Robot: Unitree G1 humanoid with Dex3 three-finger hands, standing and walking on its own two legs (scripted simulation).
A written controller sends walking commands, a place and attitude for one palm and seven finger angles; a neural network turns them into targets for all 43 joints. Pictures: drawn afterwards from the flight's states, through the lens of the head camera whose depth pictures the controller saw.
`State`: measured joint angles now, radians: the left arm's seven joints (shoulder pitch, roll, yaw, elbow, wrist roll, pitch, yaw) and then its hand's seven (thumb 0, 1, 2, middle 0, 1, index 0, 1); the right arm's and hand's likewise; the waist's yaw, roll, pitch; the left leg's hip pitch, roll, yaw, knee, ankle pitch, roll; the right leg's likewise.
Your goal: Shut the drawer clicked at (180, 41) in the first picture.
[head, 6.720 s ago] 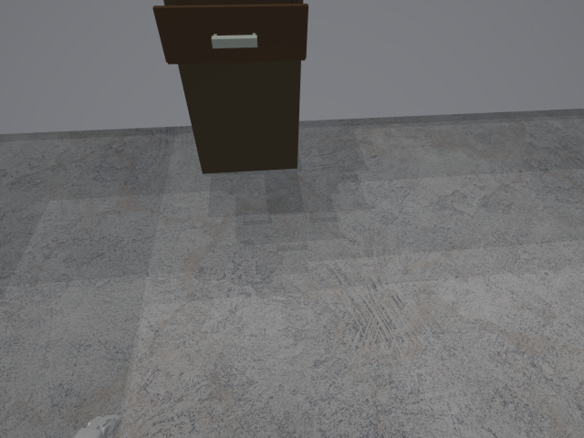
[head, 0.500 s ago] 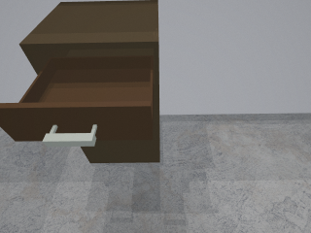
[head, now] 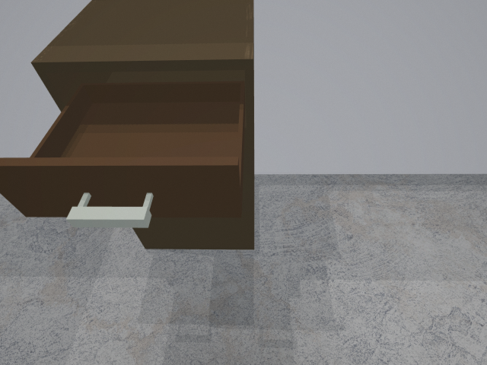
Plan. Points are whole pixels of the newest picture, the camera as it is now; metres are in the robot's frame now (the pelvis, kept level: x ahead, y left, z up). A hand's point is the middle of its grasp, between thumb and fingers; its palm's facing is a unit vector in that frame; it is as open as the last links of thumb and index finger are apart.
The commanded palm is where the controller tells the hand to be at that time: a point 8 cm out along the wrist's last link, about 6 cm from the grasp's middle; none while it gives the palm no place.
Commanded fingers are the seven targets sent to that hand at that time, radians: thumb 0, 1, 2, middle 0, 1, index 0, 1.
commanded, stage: look again from close up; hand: left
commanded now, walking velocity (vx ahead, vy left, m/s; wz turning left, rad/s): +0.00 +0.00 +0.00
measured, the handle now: (113, 207) +0.36 +0.27 +0.04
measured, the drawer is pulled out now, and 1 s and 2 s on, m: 0.30 0.30 0.30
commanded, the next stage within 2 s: shuffle to correct the standing spot in 0.42 s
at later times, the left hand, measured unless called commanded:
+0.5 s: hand out of the picture +0.02 +0.25 -0.17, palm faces -0.01 -0.98 -0.21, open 7.4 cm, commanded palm none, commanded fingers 0.00 0.90 0.90 -0.20 -0.30 -0.20 -0.30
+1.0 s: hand out of the picture -0.01 +0.22 -0.16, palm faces +0.11 -0.97 -0.20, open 7.4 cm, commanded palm none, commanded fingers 0.00 0.90 0.90 -0.20 -0.30 -0.20 -0.30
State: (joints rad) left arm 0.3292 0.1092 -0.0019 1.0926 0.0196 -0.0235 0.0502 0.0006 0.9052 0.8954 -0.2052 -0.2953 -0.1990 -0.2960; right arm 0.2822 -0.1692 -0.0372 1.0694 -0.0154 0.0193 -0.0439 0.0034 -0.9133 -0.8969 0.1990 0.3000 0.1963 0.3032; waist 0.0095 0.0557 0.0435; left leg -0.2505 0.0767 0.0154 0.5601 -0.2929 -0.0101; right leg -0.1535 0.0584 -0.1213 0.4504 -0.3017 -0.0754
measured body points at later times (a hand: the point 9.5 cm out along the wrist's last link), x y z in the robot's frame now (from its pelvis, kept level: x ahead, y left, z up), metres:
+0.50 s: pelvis -0.01 +0.07 +0.00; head -0.01 +0.08 +0.45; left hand +0.03 +0.30 -0.15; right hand +0.02 -0.16 -0.15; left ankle -0.01 +0.14 -0.74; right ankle -0.03 -0.06 -0.74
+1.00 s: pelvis +0.03 +0.06 +0.00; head +0.04 +0.05 +0.45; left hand -0.01 +0.27 -0.15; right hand +0.03 -0.18 -0.16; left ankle +0.02 +0.17 -0.68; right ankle -0.01 -0.04 -0.74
